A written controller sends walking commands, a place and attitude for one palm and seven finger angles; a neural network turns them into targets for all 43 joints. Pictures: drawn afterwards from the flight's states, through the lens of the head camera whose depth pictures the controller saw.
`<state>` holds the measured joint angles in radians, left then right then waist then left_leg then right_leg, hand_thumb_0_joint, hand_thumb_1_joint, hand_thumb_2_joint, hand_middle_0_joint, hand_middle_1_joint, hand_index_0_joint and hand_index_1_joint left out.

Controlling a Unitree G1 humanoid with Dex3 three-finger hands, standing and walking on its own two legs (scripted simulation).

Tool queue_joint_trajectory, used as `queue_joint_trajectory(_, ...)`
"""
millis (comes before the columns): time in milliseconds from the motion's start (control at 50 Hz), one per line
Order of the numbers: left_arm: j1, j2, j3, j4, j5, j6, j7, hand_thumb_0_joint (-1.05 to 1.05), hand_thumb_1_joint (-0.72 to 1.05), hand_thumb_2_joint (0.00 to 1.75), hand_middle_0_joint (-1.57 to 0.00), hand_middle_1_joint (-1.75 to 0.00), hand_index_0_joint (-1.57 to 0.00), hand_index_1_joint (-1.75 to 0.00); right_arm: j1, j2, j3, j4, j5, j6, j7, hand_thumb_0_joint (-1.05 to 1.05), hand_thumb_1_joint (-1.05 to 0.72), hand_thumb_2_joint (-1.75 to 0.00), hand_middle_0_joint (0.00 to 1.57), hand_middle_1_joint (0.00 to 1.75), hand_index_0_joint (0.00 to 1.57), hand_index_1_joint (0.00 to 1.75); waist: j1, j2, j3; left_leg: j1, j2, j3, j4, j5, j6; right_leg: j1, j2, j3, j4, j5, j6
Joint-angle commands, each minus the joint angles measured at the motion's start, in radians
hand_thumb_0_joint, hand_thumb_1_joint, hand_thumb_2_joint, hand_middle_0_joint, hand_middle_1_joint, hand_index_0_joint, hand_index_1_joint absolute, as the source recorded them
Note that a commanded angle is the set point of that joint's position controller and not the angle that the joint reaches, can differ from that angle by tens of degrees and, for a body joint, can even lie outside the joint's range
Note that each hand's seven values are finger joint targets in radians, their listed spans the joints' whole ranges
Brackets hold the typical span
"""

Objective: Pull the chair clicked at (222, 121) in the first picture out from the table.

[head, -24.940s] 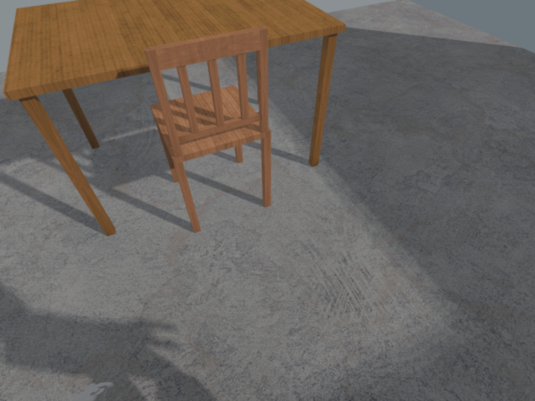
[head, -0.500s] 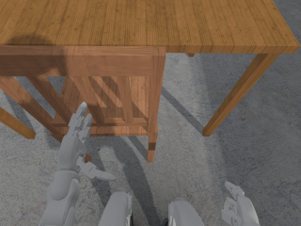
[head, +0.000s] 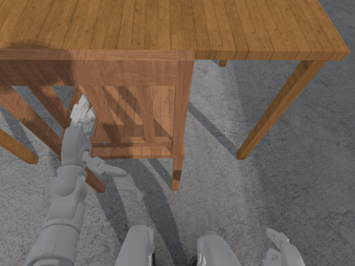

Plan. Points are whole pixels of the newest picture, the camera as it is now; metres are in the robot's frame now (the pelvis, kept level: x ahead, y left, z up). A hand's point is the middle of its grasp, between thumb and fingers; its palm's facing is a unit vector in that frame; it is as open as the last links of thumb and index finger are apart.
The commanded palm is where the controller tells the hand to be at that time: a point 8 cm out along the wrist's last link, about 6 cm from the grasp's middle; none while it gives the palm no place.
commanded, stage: push the fingers through the gap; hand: left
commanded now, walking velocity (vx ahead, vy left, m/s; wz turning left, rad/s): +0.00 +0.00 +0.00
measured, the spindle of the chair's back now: (105, 116) +0.44 +0.18 +0.02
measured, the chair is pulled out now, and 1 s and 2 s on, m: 0.00 0.00 0.00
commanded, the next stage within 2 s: hook a spindle and tug to test in 0.90 s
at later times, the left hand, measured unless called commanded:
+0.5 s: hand (111, 129) +0.40 +0.16 +0.03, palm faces +0.04 -1.00 -0.02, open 16.9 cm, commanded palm +0.39 +0.21 +0.03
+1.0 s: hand (110, 127) +0.41 +0.16 +0.03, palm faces +0.04 -1.00 -0.04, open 16.9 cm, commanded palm +0.38 +0.21 +0.03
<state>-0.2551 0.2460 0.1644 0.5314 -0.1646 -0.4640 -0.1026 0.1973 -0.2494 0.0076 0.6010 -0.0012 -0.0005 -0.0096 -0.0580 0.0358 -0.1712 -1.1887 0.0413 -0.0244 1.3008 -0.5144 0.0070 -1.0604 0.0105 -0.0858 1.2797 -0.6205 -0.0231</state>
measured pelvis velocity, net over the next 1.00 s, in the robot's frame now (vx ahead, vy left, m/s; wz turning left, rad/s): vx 0.00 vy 0.01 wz -0.01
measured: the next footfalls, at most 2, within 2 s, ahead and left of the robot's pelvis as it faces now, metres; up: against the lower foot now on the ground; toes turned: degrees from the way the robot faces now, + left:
none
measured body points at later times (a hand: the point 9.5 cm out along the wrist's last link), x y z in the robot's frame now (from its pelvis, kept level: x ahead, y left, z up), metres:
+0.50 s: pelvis +0.00 +0.01 +0.00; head +0.13 +0.02 +0.44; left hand +0.40 +0.21 +0.03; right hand +0.10 -0.25 -0.12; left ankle +0.05 +0.11 -0.62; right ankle -0.01 -0.11 -0.62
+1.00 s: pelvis +0.00 +0.01 +0.01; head +0.12 +0.02 +0.44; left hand +0.40 +0.22 +0.04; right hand +0.10 -0.25 -0.11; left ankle +0.05 +0.11 -0.62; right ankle -0.01 -0.11 -0.62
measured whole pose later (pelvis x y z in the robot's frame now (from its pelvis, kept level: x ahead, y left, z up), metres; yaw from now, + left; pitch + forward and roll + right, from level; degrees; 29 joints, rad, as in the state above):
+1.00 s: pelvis +0.00 +0.01 +0.01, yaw -1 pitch +23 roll -3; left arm -0.40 0.24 0.20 0.69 -0.13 -0.52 -0.07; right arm 0.23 -0.24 -0.01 0.62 -0.01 0.05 0.01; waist -0.08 0.04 -0.17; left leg -1.18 0.05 -0.01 1.27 -0.50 0.02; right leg -1.06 0.01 -0.07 1.25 -0.59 -0.01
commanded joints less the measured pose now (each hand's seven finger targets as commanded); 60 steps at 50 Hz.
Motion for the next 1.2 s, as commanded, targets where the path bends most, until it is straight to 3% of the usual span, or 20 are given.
queue_joint_trajectory(0, -0.212, 0.085, 0.004, -0.254, -0.035, -0.010, -0.042, 0.00, -0.50, 0.30, -0.06, -0.08, -0.06, -0.08, 0.045, -0.147, -0.068, -0.139, 0.012, -0.035, -0.015, 0.00, -0.90, -0.90, 0.20, 0.30, 0.20, 0.30, -0.004, 0.076, -0.463, 0.442, -0.028, -0.010, -0.169, 0.310, 0.015, 0.160, 0.009, 0.057, -0.219, 0.359, -0.001)
queue_joint_trajectory(60, -0.283, 0.168, 0.079, -0.407, -0.042, -0.071, 0.017, 0.00, -0.50, 0.30, -0.06, -0.08, -0.06, -0.08, 0.056, -0.139, -0.069, -0.126, 0.001, -0.045, -0.021, 0.00, -0.90, -0.90, 0.20, 0.30, 0.20, 0.30, 0.002, 0.084, -0.550, 0.522, -0.018, -0.025, -0.166, 0.417, 0.013, 0.178, 0.016, 0.053, -0.201, 0.423, 0.003)
queue_joint_trajectory(80, -0.285, 0.168, 0.082, -0.404, -0.034, -0.090, 0.040, 0.00, -0.50, 0.30, -0.06, -0.08, -0.06, -0.08, 0.059, -0.132, -0.066, -0.115, -0.004, -0.047, -0.021, 0.00, -0.90, -0.90, 0.20, 0.30, 0.20, 0.30, -0.002, 0.082, -0.536, 0.522, -0.018, -0.029, -0.167, 0.426, 0.011, 0.172, 0.018, 0.050, -0.196, 0.424, 0.003)
queue_joint_trajectory(160, -0.264, 0.140, 0.078, -0.195, 0.018, -0.110, 0.085, 0.00, -0.50, 0.30, -0.06, -0.08, -0.06, -0.08, 0.068, -0.130, -0.064, -0.073, -0.014, -0.037, -0.012, 0.00, -0.90, -0.90, 0.20, 0.30, 0.20, 0.30, -0.036, -0.006, -0.381, 0.392, -0.018, -0.026, -0.153, 0.337, 0.012, 0.112, 0.022, 0.042, -0.188, 0.366, 0.010)
queue_joint_trajectory(240, -0.276, 0.097, 0.040, 0.035, 0.029, -0.046, 0.030, 0.00, -0.50, 0.30, -0.06, -0.08, -0.06, -0.08, 0.077, -0.148, -0.060, -0.078, -0.004, -0.014, -0.002, 0.00, -0.90, -0.90, 0.20, 0.30, 0.20, 0.30, -0.051, -0.031, -0.262, 0.283, -0.030, -0.010, -0.164, 0.186, 0.017, 0.077, 0.020, 0.050, -0.222, 0.258, 0.006)
queue_joint_trajectory(280, -0.335, 0.115, 0.048, 0.023, 0.013, -0.032, 0.000, 0.00, -0.50, 0.30, -0.06, -0.08, -0.06, -0.08, 0.081, -0.156, -0.060, -0.091, 0.002, -0.007, -0.004, 0.00, -0.90, -0.90, 0.20, 0.30, 0.20, 0.30, -0.046, -0.007, -0.308, 0.310, -0.031, -0.011, -0.168, 0.194, 0.016, 0.089, 0.018, 0.053, -0.226, 0.261, 0.003)
queue_joint_trajectory(360, -0.448, 0.147, 0.067, -0.202, -0.022, -0.088, -0.001, 0.00, -0.50, 0.30, -0.06, -0.08, -0.06, -0.08, 0.089, -0.148, -0.069, -0.102, -0.003, -0.020, -0.008, 0.00, -0.90, -0.90, 0.20, 0.30, 0.20, 0.30, -0.022, 0.104, -0.544, 0.507, -0.022, -0.026, -0.160, 0.366, 0.009, 0.120, 0.018, 0.052, -0.202, 0.368, -0.002)
queue_joint_trajectory(400, -0.498, 0.178, 0.088, -0.227, -0.018, -0.118, 0.024, 0.00, -0.50, 0.30, -0.06, -0.08, -0.06, -0.08, 0.095, -0.144, -0.069, -0.081, -0.008, -0.024, -0.012, 0.00, -0.90, -0.90, 0.20, 0.30, 0.20, 0.30, -0.036, 0.103, -0.544, 0.531, -0.015, -0.034, -0.155, 0.388, 0.006, 0.102, 0.023, 0.050, -0.200, 0.371, 0.001)
queue_joint_trajectory(440, -0.506, 0.222, 0.129, -0.153, 0.003, -0.130, 0.052, 0.00, -0.50, 0.30, -0.06, -0.08, -0.06, -0.08, 0.110, -0.149, -0.066, -0.057, -0.013, -0.024, -0.015, 0.00, -0.90, -0.90, 0.20, 0.30, 0.20, 0.30, -0.049, 0.038, -0.488, 0.468, -0.014, -0.040, -0.147, 0.364, 0.010, 0.092, 0.028, 0.046, -0.190, 0.358, 0.006)
queue_joint_trajectory(480, -0.516, 0.189, 0.110, -0.045, 0.027, -0.121, 0.063, 0.00, -0.50, 0.30, -0.06, -0.08, -0.06, -0.08, 0.111, -0.145, -0.064, -0.042, -0.016, -0.018, -0.012, 0.00, -0.90, -0.90, 0.20, 0.30, 0.20, 0.30, -0.066, 0.014, -0.420, 0.387, -0.019, -0.031, -0.140, 0.298, 0.012, 0.075, 0.024, 0.050, -0.192, 0.322, 0.010)
queue_joint_trajectory(540, -0.421, 0.154, 0.093, 0.083, 0.036, -0.080, 0.042, 0.00, -0.50, 0.30, -0.06, -0.08, -0.06, -0.08, 0.119, -0.150, -0.063, -0.055, -0.012, -0.003, 0.001, 0.00, -0.90, -0.90, 0.20, 0.30, 0.20, 0.30, -0.050, 0.012, -0.376, 0.354, -0.026, -0.020, -0.157, 0.268, 0.012, 0.084, 0.024, 0.045, -0.205, 0.307, 0.004)
queue_joint_trajectory(620, -0.370, 0.124, 0.070, 0.015, 0.005, -0.049, 0.004, 0.00, -0.50, 0.30, -0.06, -0.08, -0.06, -0.08, 0.114, -0.150, -0.068, -0.093, -0.002, 0.019, 0.011, 0.00, -0.90, -0.90, 0.20, 0.30, 0.20, 0.30, -0.029, 0.042, -0.444, 0.424, -0.024, -0.011, -0.174, 0.343, 0.010, 0.130, 0.024, 0.046, -0.216, 0.379, 0.000)
queue_joint_trajectory(680, -0.390, 0.144, 0.083, -0.109, -0.011, -0.077, 0.013, 0.00, -0.50, 0.30, -0.06, -0.08, -0.06, -0.08, 0.114, -0.146, -0.073, -0.102, -0.001, 0.019, 0.011, 0.00, -0.90, -0.90, 0.20, 0.30, 0.20, 0.30, -0.025, 0.043, -0.494, 0.470, -0.019, -0.018, -0.177, 0.393, 0.009, 0.154, 0.025, 0.046, -0.211, 0.416, 0.002)
queue_joint_trajectory(760, -0.436, 0.171, 0.103, -0.164, 0.010, -0.132, 0.065, 0.00, -0.50, 0.30, -0.06, -0.08, -0.06, -0.08, 0.114, -0.139, -0.073, -0.079, -0.009, 0.013, 0.005, 0.00, -0.90, -0.90, 0.20, 0.30, 0.20, 0.30, -0.041, 0.031, -0.467, 0.464, -0.018, -0.021, -0.171, 0.377, 0.011, 0.133, 0.029, 0.048, -0.206, 0.397, 0.008)
queue_joint_trajectory(820, -0.446, 0.151, 0.087, -0.084, 0.032, -0.146, 0.075, 0.00, -0.50, 0.30, -0.06, -0.08, -0.06, -0.08, 0.111, -0.138, -0.071, -0.059, -0.013, 0.011, 0.005, 0.00, -0.90, -0.90, 0.20, 0.30, 0.20, 0.30, -0.056, 0.020, -0.388, 0.408, -0.021, -0.019, -0.165, 0.305, 0.011, 0.095, 0.027, 0.048, -0.209, 0.341, 0.009)
queue_joint_trajectory(900, -0.396, 0.115, 0.052, -0.024, 0.036, -0.122, 0.044, 0.00, -0.50, 0.30, -0.06, -0.08, -0.06, -0.08, 0.107, -0.143, -0.072, -0.065, -0.012, 0.016, 0.010, 0.00, -0.90, -0.90, 0.20, 0.30, 0.20, 0.30, -0.046, 0.053, -0.397, 0.429, -0.024, -0.014, -0.168, 0.309, 0.008, 0.086, 0.023, 0.046, -0.213, 0.342, 0.002)
queue_joint_trajectory(980, -0.402, 0.119, 0.055, -0.010, 0.010, -0.090, 0.011, 0.00, -0.50, 0.30, -0.06, -0.08, -0.06, -0.08, 0.098, -0.149, -0.069, -0.080, -0.003, 0.024, 0.008, 0.00, -0.90, -0.90, 0.20, 0.30, 0.20, 0.30, -0.046, 0.026, -0.401, 0.411, -0.026, -0.016, -0.172, 0.291, 0.011, 0.105, 0.022, 0.049, -0.221, 0.335, 0.002)
queue_joint_trajectory(1060, -0.440, 0.163, 0.102, -0.072, -0.001, -0.112, 0.028, 0.00, -0.50, 0.30, -0.13, -0.30, -0.13, -0.30, 0.092, -0.144, -0.069, -0.084, -0.004, 0.015, 0.001, 0.00, -0.90, -0.90, 0.20, 0.30, 0.20, 0.30, -0.034, 0.026, -0.438, 0.401, -0.027, -0.013, -0.160, 0.301, 0.014, 0.133, 0.021, 0.060, -0.212, 0.353, 0.005)
queue_joint_trajectory(1080, -0.469, 0.149, 0.088, -0.072, 0.002, -0.121, 0.034, 0.00, -0.50, 0.30, -0.15, -0.35, -0.15, -0.35, 0.091, -0.140, -0.067, -0.080, -0.006, 0.015, 0.002, 0.00, -0.90, -0.90, 0.20, 0.30, 0.20, 0.30, -0.049, 0.021, -0.430, 0.400, -0.027, -0.015, -0.158, 0.289, 0.015, 0.119, 0.023, 0.059, -0.213, 0.342, 0.008)
queue_joint_trajectory(1180, -0.522, 0.167, 0.087, -0.037, 0.030, -0.150, 0.045, 0.00, -0.50, 0.30, -0.24, -0.63, -0.24, -0.63, 0.092, -0.144, -0.065, -0.065, -0.012, 0.008, -0.001, 0.00, -0.90, -0.90, 0.20, 0.30, 0.20, 0.30, -0.056, 0.041, -0.419, 0.386, -0.026, -0.019, -0.145, 0.254, 0.013, 0.074, 0.024, 0.061, -0.202, 0.293, 0.006)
